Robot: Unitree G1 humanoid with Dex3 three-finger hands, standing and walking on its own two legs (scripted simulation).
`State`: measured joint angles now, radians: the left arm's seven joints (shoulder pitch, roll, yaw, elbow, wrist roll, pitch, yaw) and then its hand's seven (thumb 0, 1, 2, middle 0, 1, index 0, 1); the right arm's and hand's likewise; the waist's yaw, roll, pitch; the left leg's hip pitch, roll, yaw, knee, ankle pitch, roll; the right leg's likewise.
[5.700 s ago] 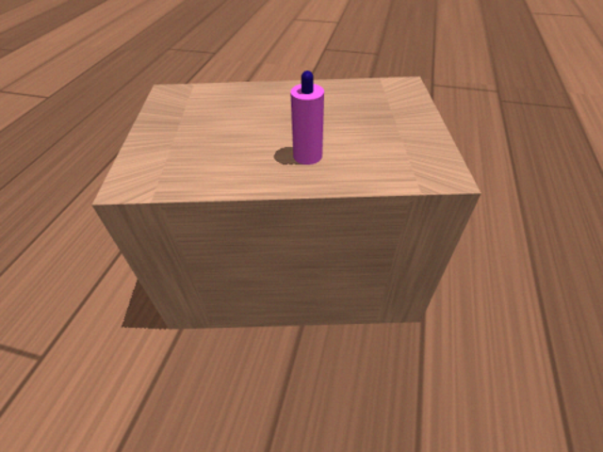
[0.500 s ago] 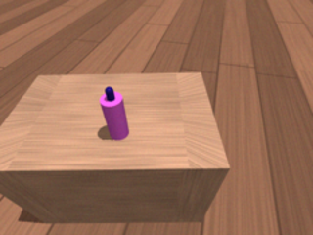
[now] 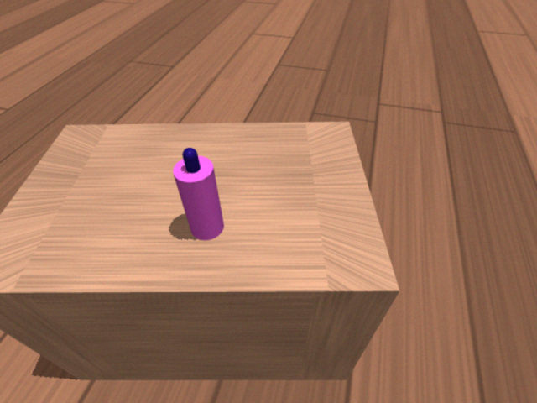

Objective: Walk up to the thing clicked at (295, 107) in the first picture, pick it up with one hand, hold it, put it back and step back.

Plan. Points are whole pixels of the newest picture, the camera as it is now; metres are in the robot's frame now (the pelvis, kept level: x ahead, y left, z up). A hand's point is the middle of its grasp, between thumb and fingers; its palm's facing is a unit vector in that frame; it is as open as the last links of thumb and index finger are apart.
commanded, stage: stand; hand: left
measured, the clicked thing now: (199, 192) +0.53 +0.17 -0.02
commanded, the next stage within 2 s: rise first in 0.72 s
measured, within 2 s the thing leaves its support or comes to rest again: neither
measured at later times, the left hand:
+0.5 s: hand out of the picture +0.08 +0.25 -0.16, palm faces -0.02 -0.94 -0.34, open 7.4 cm
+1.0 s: hand out of the picture +0.15 +0.24 -0.14, palm faces +0.16 -0.94 -0.30, open 9.5 cm
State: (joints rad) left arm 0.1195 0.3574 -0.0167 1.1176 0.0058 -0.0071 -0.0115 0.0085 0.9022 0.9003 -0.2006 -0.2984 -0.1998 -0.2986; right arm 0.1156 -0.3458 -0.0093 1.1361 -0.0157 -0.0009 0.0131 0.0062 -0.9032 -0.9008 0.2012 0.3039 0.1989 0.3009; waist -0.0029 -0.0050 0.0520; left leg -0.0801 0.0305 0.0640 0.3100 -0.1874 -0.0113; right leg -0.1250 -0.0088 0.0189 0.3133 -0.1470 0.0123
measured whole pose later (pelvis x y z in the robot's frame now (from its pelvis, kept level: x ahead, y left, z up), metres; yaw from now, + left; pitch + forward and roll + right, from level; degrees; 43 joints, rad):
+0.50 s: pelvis +0.01 +0.00 +0.00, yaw +0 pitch -2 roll +0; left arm 0.11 0.36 -0.01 1.12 0.00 0.00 -0.01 0.01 0.90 0.90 -0.20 -0.30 -0.20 -0.30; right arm 0.11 -0.35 -0.01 1.13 -0.02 0.00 0.01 0.01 -0.90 -0.90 0.20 0.30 0.20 0.30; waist 0.00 0.00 0.05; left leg -0.06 0.03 0.06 0.30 -0.19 -0.01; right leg -0.11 -0.01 0.01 0.31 -0.16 0.01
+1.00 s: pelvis -0.01 -0.01 -0.01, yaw +1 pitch +0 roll +0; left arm 0.06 0.31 0.06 0.89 -0.08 -0.07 0.05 0.01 0.66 0.66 -0.12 -0.16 -0.11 -0.17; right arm 0.05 -0.30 -0.06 0.95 0.07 -0.10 -0.05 0.01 -0.66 -0.66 0.11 0.16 0.11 0.16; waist 0.00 0.00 0.09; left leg -0.20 0.03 0.03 0.42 -0.22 -0.02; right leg -0.23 -0.01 -0.01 0.41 -0.18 0.00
